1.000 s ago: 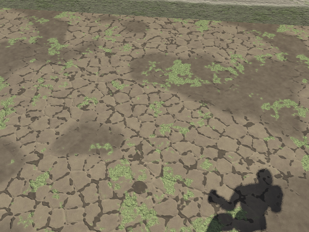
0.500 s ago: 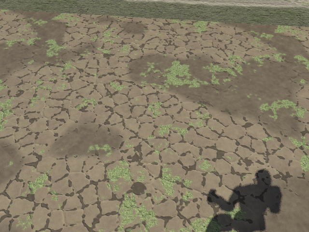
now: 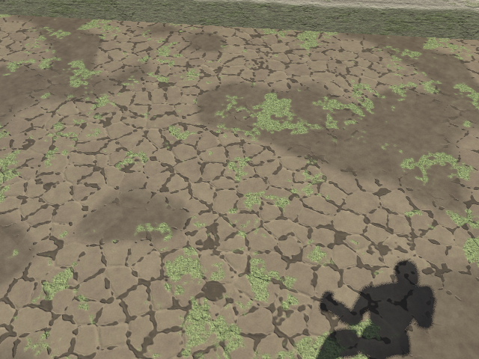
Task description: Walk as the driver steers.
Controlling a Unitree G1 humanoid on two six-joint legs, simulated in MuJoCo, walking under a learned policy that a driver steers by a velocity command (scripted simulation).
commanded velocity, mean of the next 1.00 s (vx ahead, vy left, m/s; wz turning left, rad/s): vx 0.21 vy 0.00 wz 0.00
